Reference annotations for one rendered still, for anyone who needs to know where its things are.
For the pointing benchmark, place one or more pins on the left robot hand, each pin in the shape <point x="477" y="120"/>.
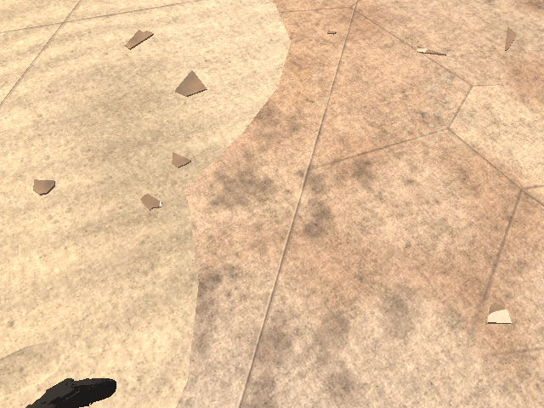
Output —
<point x="75" y="394"/>

